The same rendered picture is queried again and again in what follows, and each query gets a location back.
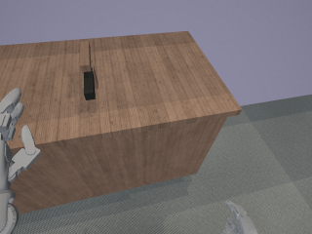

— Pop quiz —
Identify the robot left hand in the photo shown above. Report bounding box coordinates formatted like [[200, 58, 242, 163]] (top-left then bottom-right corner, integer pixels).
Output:
[[0, 88, 41, 191]]

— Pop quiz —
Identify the robot right hand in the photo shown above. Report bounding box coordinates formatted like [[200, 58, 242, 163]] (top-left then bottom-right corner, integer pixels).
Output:
[[222, 200, 258, 234]]

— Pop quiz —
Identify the robot left forearm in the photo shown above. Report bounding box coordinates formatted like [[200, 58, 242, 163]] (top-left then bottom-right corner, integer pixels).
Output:
[[0, 190, 20, 234]]

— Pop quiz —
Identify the counter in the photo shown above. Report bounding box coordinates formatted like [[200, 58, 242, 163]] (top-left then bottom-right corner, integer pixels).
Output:
[[0, 31, 243, 215]]

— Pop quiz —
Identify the tap lever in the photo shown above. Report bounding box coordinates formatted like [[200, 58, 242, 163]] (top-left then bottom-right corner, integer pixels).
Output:
[[84, 68, 96, 100]]

